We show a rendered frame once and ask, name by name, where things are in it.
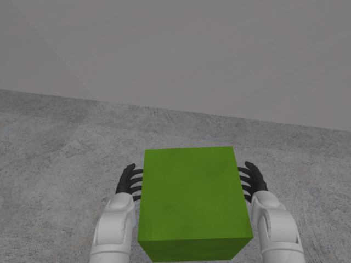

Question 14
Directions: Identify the right robot forearm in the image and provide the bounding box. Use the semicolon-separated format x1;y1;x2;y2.
251;191;306;263

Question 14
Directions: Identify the robot left hand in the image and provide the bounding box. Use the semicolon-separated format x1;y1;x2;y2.
115;163;143;201

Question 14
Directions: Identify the carton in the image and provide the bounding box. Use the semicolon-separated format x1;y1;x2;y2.
137;146;254;262

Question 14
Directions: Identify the robot right hand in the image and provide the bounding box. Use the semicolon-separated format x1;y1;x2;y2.
238;161;268;203

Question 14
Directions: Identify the left robot forearm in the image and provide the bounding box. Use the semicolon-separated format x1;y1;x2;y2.
89;192;136;263

